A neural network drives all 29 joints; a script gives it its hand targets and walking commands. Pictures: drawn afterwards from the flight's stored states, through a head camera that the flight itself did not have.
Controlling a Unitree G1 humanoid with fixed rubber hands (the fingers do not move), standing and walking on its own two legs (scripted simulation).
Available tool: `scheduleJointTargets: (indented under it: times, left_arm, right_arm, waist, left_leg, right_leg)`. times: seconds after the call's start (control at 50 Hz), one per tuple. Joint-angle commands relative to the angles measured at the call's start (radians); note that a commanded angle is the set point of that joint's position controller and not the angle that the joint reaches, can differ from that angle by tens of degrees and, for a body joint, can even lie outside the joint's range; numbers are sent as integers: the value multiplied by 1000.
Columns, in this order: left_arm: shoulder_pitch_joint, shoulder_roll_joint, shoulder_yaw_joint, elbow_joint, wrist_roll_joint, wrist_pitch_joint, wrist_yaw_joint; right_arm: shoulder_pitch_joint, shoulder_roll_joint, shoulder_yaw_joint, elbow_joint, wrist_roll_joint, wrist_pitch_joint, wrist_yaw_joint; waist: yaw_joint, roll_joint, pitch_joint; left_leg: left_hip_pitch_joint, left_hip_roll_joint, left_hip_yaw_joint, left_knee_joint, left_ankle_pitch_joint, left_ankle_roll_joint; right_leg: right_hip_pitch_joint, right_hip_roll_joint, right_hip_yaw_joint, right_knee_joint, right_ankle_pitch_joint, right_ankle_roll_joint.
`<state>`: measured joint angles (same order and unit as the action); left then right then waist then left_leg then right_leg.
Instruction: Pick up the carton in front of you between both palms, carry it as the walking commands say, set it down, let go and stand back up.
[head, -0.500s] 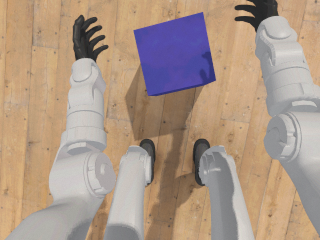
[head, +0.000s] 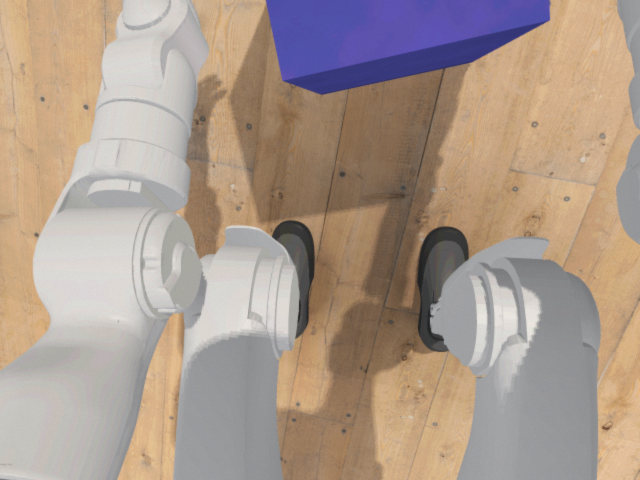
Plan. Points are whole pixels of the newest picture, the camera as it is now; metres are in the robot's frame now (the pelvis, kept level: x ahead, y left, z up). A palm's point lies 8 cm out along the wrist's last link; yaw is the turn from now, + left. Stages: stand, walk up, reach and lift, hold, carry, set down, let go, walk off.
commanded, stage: reach and lift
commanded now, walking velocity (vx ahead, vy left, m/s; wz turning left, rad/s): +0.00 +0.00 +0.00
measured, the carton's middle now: out of the picture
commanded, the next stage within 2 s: none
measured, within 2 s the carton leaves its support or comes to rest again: leaves its support in 0.94 s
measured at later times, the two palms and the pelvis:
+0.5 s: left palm out of the picture +0.56 +0.14 -0.18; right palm out of the picture +0.59 -0.18 -0.19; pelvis +0.00 +0.00 -0.02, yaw +0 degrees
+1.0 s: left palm out of the picture +0.57 +0.12 -0.16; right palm out of the picture +0.57 -0.18 -0.18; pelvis +0.01 +0.00 -0.03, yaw -2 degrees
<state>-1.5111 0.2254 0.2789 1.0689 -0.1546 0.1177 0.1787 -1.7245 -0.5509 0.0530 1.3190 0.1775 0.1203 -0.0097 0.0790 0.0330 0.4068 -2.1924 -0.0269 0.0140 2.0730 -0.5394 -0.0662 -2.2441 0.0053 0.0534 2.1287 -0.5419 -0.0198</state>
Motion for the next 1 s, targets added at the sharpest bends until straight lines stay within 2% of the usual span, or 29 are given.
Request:
scheduleJointTargets:
  times: [0.0, 0.08, 0.1, 0.14, 0.16, 0.18, 0.2, 0.26, 0.32, 0.34, 0.36, 0.38, 0.4, 0.42, 0.48, 0.54, 0.58, 0.62, 0.64, 0.68, 0.7, 0.72, 0.76, 0.78, 0.82, 0.88, 0.9, 0.94, 0.98]
  left_arm:
    - [-270, 132, -9, -82, -15, -40, -4]
    - [-302, 174, -47, -96, -62, -63, 7]
    - [-316, 190, -53, -103, -77, -63, 10]
    - [-330, 198, -82, -110, -89, -62, 15]
    - [-328, 201, -85, -114, -95, -60, 17]
    - [-307, 200, -84, -86, -84, -59, 16]
    - [-312, 192, -95, -94, -92, -59, 16]
    - [-274, 150, -99, -67, -86, -54, 11]
    - [-237, 132, -69, -28, -54, -51, 4]
    - [-233, 116, -54, -32, -38, -54, 4]
    - [-244, 115, -52, -30, -35, -55, 2]
    - [-249, 109, -51, -47, -22, -58, 1]
    - [-256, 95, -49, -32, -21, -57, -2]
    - [-270, 87, -47, -46, -23, -56, -3]
    - [-286, 47, -47, -43, -16, -52, -8]
    - [-342, -20, -41, -84, 17, -53, -21]
    - [-403, -164, -58, -92, 44, -42, -51]
    - [-513, -495, -104, -102, 53, -14, -135]
    - [-567, -631, -117, -111, 58, 4, -184]
    - [-593, -738, -112, -156, 72, 41, -258]
    - [-596, -791, -124, -171, 70, 58, -283]
    - [-611, -825, -126, -194, 68, 66, -303]
    - [-589, -895, -142, -198, 60, 84, -323]
    - [-582, -915, -158, -203, 50, 90, -328]
    - [-574, -972, -191, -220, 29, 98, -330]
    - [-608, -1045, -280, -329, -40, 102, -323]
    - [-628, -1057, -307, -379, -59, 103, -315]
    - [-630, -1109, -356, -454, -84, 119, -302]
    - [-639, -1121, -376, -537, -80, 140, -297]
  right_arm:
    - [-312, -116, 9, -89, 11, -40, -9]
    - [-373, -149, 35, -149, 49, -58, -25]
    - [-386, -133, 65, -156, 64, -54, -26]
    - [-402, -122, 53, -191, 75, -51, -27]
    - [-395, -116, 61, -188, 79, -46, -28]
    - [-389, -108, 66, -189, 87, -43, -29]
    - [-378, -102, 61, -184, 84, -40, -28]
    - [-328, -53, 54, -142, 76, -35, -24]
    - [-269, -36, 36, -84, 51, -35, -17]
    - [-259, -33, 26, -73, 37, -38, -15]
    - [-269, -36, 13, -79, 31, -42, -15]
    - [-262, -31, -4, -80, 24, -45, -16]
    - [-268, -35, -2, -72, 21, -47, -16]
    - [-276, -37, -4, -67, 7, -49, -16]
    - [-298, 13, 23, -79, 12, -48, -10]
    - [-330, 133, 44, -107, 1, -39, 8]
    - [-380, 329, 59, -128, -4, -26, 43]
    - [-476, 662, 115, -143, -15, 5, 126]
    - [-465, 810, 101, -142, -35, 21, 171]
    - [-385, 952, 60, -140, -54, 60, 233]
    - [-353, 1006, 41, -140, -63, 73, 252]
    - [-326, 1056, 26, -161, -70, 79, 265]
    - [-293, 1106, 14, -197, -76, 88, 279]
    - [-280, 1133, 15, -217, -68, 93, 281]
    - [-273, 1175, 32, -276, -61, 98, 283]
    - [-331, 1251, 102, -436, -22, 105, 271]
    - [-339, 1291, 129, -473, -11, 114, 260]
    - [-348, 1338, 162, -593, 9, 124, 237]
    - [-340, 1396, 181, -689, 7, 144, 216]
  waist:
    - [15, -138, -1203]
    - [33, -142, -1350]
    - [41, -181, -1391]
    - [34, -175, -1391]
    - [33, -193, -1401]
    - [46, -177, -1385]
    - [35, -184, -1395]
    - [46, -157, -1290]
    - [28, -144, -1182]
    - [27, -119, -1138]
    - [9, -128, -1133]
    - [17, -96, -1110]
    - [7, -90, -1097]
    - [-4, -94, -1082]
    - [-3, -114, -1090]
    - [20, -131, -1099]
    - [38, -135, -1091]
    - [51, -164, -1038]
    - [34, -172, -991]
    - [38, -173, -965]
    - [11, -172, -944]
    - [13, -169, -947]
    - [-8, -122, -993]
    - [6, -110, -1026]
    - [-11, -100, -1121]
    - [-27, -106, -1408]
    - [-19, -134, -1537]
    - [-36, -147, -1742]
    - [-29, -179, -1932]
  left_leg:
    - [536, -12, 68, -72, 277, -8]
    - [597, -11, 74, -16, 385, -6]
    - [597, -13, 80, -12, 385, -2]
    - [585, -13, 84, -4, 379, 3]
    - [583, -13, 85, -2, 377, 5]
    - [576, -13, 98, 4, 381, 4]
    - [559, -14, 98, 3, 376, 2]
    - [535, -20, 95, -17, 345, 4]
    - [544, -23, 80, -26, 331, 3]
    - [530, -25, 79, -24, 325, 1]
    - [545, -24, 65, -30, 336, 3]
    - [552, -28, 63, -30, 339, 2]
    - [575, -27, 60, -32, 342, -1]
    - [572, -31, 53, -35, 336, -1]
    - [579, -39, 58, -32, 323, 3]
    - [591, -53, 68, -31, 301, 9]
    - [588, -63, 73, -39, 275, 13]
    - [562, -78, 87, -15, 250, 19]
    - [525, -82, 89, -8, 210, 22]
    - [484, -84, 103, 8, 175, 34]
    - [447, -87, 96, 10, 172, 40]
    - [423, -90, 104, 12, 183, 44]
    - [420, -92, 109, 24, 218, 45]
    - [426, -96, 115, 24, 235, 47]
    - [450, -97, 109, 31, 290, 48]
    - [522, -99, 111, 31, 423, 48]
    - [562, -106, 116, 22, 459, 46]
    - [605, -109, 117, -7, 520, 39]
    - [584, -119, 129, -35, 553, 25]
  right_leg:
    - [658, -12, 6, -141, 248, 17]
    - [775, -14, 5, -75, 368, 20]
    - [838, -16, 6, -69, 393, 24]
    - [835, -7, -2, -56, 395, 18]
    - [869, -4, -1, -54, 404, 19]
    - [881, -1, 6, -51, 421, 20]
    - [904, 0, 0, -42, 436, 21]
    - [818, 2, -9, -54, 378, 22]
    - [681, 6, -19, -71, 310, 25]
    - [635, 5, -11, -74, 292, 20]
    - [608, 5, -21, -71, 290, 24]
    - [556, 7, -18, -73, 272, 18]
    - [544, 5, -19, -79, 264, 21]
    - [530, 4, -25, -76, 253, 20]
    - [550, 6, -22, -92, 238, 20]
    - [600, 14, -17, -93, 232, 24]
    - [620, 33, -26, -82, 230, 22]
    - [606, 58, -26, -84, 206, 16]
    - [587, 67, -31, -79, 185, 12]
    - [569, 75, -30, -74, 165, 9]
    - [560, 82, -38, -66, 185, 2]
    - [562, 86, -38, -69, 206, -3]
    - [571, 92, -41, -69, 255, -11]
    - [586, 91, -45, -66, 272, -12]
    - [616, 94, -49, -61, 323, -15]
    - [758, 97, -58, -50, 483, -10]
    - [833, 96, -60, -56, 527, -4]
    - [955, 110, -72, -69, 620, 3]
    - [1122, 112, -70, -75, 728, 14]
